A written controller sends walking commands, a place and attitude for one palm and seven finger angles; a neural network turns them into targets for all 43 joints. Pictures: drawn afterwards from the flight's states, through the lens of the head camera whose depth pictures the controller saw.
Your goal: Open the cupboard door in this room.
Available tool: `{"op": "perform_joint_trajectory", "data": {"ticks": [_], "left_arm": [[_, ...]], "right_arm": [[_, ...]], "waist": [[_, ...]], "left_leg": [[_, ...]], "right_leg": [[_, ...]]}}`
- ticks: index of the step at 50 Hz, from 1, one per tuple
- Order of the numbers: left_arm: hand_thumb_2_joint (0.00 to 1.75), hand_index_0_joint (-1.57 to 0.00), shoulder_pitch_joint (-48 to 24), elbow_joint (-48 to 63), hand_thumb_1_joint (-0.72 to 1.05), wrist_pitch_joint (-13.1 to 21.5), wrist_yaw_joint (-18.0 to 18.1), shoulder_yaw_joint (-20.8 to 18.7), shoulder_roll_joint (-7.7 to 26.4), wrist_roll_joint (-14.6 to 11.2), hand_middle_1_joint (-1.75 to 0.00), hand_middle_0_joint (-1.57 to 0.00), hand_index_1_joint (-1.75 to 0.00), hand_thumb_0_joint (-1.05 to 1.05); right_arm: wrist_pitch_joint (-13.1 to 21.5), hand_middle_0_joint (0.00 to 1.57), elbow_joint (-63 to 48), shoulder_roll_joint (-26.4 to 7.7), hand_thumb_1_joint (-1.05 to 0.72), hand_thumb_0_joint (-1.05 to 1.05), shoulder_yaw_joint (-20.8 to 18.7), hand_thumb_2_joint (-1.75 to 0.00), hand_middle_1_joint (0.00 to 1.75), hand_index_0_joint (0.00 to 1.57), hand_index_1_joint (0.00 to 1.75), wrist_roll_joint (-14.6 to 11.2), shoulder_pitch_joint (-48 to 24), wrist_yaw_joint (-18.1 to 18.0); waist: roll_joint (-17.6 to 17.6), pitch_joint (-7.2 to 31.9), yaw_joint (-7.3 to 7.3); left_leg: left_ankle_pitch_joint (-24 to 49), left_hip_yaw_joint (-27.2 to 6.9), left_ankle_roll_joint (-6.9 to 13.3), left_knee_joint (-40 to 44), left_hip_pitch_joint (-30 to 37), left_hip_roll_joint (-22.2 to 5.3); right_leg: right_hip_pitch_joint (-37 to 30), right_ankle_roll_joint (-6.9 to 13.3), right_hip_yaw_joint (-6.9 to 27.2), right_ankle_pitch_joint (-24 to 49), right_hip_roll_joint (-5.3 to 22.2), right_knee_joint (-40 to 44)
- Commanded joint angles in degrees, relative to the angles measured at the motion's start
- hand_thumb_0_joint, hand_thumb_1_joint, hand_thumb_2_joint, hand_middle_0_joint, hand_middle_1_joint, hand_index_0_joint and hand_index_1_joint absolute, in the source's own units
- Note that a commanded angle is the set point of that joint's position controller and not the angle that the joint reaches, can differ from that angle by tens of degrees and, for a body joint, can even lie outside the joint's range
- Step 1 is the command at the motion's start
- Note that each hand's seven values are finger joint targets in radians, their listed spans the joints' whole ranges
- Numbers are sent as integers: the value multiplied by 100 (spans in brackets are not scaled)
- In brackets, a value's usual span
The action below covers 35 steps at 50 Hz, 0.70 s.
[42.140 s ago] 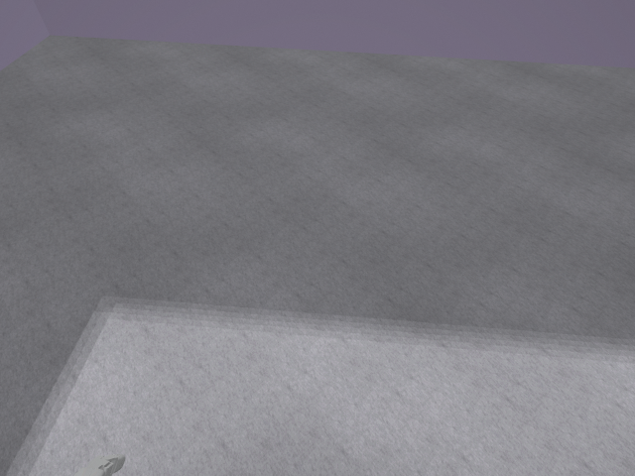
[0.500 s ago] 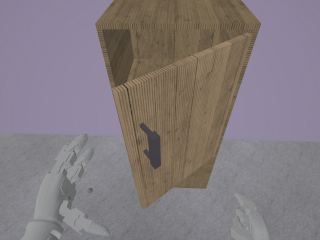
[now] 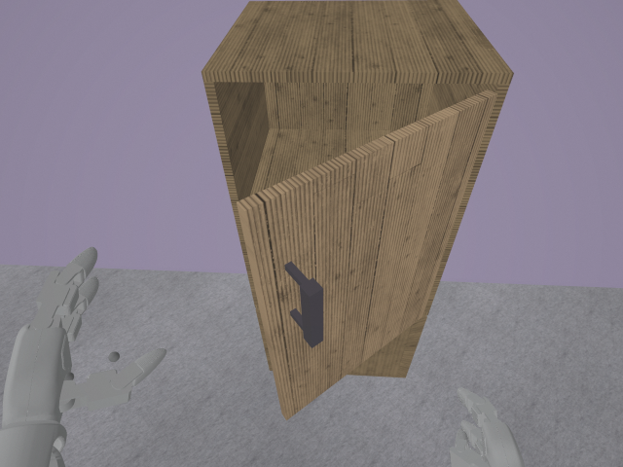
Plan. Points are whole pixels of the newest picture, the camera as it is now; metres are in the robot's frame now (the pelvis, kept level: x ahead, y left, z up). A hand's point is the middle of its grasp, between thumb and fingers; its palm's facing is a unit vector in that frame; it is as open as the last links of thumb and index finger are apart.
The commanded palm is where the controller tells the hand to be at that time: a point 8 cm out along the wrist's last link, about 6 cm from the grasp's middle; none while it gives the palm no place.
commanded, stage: draw the hand back to the body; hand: left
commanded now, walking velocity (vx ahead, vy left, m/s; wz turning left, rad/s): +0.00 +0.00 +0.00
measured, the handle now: (303, 305) +0.31 +0.06 +0.06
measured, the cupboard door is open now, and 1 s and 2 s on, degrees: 40 40 40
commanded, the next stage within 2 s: step back with the hand held close in 0.64 s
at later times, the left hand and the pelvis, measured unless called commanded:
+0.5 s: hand (84, 334) +0.19 +0.25 +0.15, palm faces +0.45 -0.81 -0.38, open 7.6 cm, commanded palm +0.14 +0.29 +0.17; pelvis +0.00 -0.01 +0.00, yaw +0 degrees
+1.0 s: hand (91, 341) +0.19 +0.25 +0.15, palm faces +0.35 -0.80 -0.48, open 7.4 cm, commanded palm +0.13 +0.29 +0.18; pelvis -0.02 -0.01 +0.00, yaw -1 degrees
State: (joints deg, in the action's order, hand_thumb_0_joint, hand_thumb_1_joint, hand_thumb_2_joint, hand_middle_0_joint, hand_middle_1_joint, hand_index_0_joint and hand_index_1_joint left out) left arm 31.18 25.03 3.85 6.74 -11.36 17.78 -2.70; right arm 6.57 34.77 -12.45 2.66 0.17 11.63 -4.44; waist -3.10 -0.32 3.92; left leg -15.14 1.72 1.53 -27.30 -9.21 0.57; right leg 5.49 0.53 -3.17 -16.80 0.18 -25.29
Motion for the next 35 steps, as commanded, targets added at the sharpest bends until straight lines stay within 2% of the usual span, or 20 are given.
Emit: {"op": "perform_joint_trajectory", "data": {"ticks": [1,3,4,6,8,11,13,15,18,19,20,23,26,28,35], "left_arm": [[72,-19,-518,1225,48,393,91,-819,905,-13,-30,-19,-30,0],[75,-19,-565,1119,55,393,115,-994,1042,-11,-30,-19,-30,0],[76,-19,-550,1092,58,389,105,-978,958,-34,-30,-19,-30,0],[80,-19,-692,1171,65,413,106,-1083,1037,-50,-30,-19,-30,0],[82,-19,-713,1011,73,406,125,-1286,1187,-55,-30,-19,-30,0],[87,-20,-841,1013,83,426,117,-1404,1215,-98,-30,-20,-30,0],[90,-20,-914,995,90,445,125,-1550,1348,-97,-30,-20,-30,0],[90,-20,-836,847,90,425,84,-1261,1030,-106,-30,-20,-30,0],[90,-20,-833,840,90,432,74,-1281,1103,-95,-30,-20,-30,0],[90,-20,-846,862,90,429,78,-1315,1129,-110,-30,-20,-30,0],[90,-20,-860,865,90,435,71,-1294,1102,-108,-30,-20,-30,0],[90,-20,-946,949,90,474,96,-1461,1312,-95,-30,-20,-30,0],[90,-20,-916,1025,90,482,86,-1391,1217,-103,-30,-20,-30,0],[90,-20,-929,981,90,496,99,-1459,1293,-92,-30,-20,-30,0],[90,-20,-870,916,90,525,74,-1360,1166,-108,-30,-20,-30,0]], "right_arm": [[248,20,-925,-618,-90,0,-266,-90,30,20,30,-4,-780,-59],[228,20,-877,-625,-90,0,-278,-90,30,20,30,-3,-811,-60],[202,20,-877,-615,-90,0,-280,-90,30,20,30,-9,-814,-51],[192,20,-872,-616,-90,0,-293,-90,30,20,30,-16,-831,-43],[169,20,-816,-633,-90,0,-316,-90,30,20,30,-14,-857,-58],[142,20,-803,-624,-90,0,-327,-90,30,20,30,-17,-844,-43],[141,20,-763,-647,-90,0,-356,-90,30,20,30,-30,-868,-53],[126,20,-766,-638,-90,0,-353,-90,30,20,30,-33,-863,-25],[128,20,-771,-684,-90,0,-387,-90,30,20,30,-34,-874,-11],[115,20,-781,-673,-90,0,-383,-90,30,20,30,-24,-872,-9],[106,20,-783,-665,-90,0,-387,-90,30,20,30,-28,-883,-13],[132,20,-760,-664,-90,0,-387,-90,30,20,30,-25,-892,-39],[151,20,-756,-623,-90,0,-377,-90,30,20,30,-32,-890,-39],[173,20,-739,-638,-90,0,-376,-90,30,20,30,-25,-894,-44],[190,20,-730,-627,-90,0,-394,-90,30,20,30,-36,-889,-34]], "waist": [[27,408,-7],[-37,352,16],[-39,296,0],[-121,355,7],[-49,315,36],[-18,333,22],[-132,374,39],[-79,228,-13],[-13,289,11],[122,304,13],[83,303,11],[-28,335,34],[-160,330,18],[-67,301,34],[-13,276,11]], "left_leg": [[1508,-243,-46,497,416,-172],[1542,-230,-47,516,423,-165],[1547,-234,-55,545,425,-171],[1604,-233,-55,559,493,-168],[1631,-209,-44,553,500,-173],[1682,-198,-39,564,540,-166],[1728,-164,-34,536,597,-173],[1723,-181,-39,580,600,-180],[1708,-171,-17,594,616,-181],[1646,-186,-15,620,595,-175],[1576,-163,-10,614,603,-168],[1485,-152,-13,604,612,-151],[1555,-142,-19,572,657,-146],[1508,-168,-29,606,613,-145],[1460,-138,-3,592,661,-148]], "right_leg": [[92,69,114,1343,-2,464],[48,80,119,1396,1,521],[58,71,120,1394,-3,526],[30,70,130,1438,-5,543],[-2,78,142,1505,-8,600],[-32,66,149,1587,-4,618],[-51,70,170,1641,5,658],[40,47,152,1580,-7,661],[-19,48,161,1605,-2,677],[-27,33,157,1575,-6,673],[-12,33,175,1520,-6,699],[-43,51,188,1469,5,748],[0,48,212,1534,1,749],[-30,55,185,1491,-5,752],[27,33,223,1485,1,788]]}}
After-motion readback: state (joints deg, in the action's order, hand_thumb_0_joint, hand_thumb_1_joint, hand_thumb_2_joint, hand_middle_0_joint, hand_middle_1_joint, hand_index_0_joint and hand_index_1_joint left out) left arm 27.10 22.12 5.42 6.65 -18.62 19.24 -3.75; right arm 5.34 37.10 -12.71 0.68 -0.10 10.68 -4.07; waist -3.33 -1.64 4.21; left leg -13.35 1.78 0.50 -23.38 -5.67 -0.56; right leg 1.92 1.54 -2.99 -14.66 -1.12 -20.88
